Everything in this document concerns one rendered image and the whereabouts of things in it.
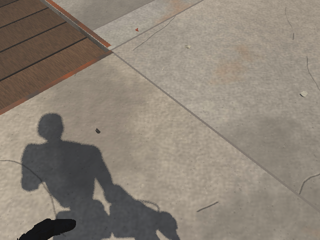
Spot robot left hand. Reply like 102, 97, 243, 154
17, 218, 76, 240

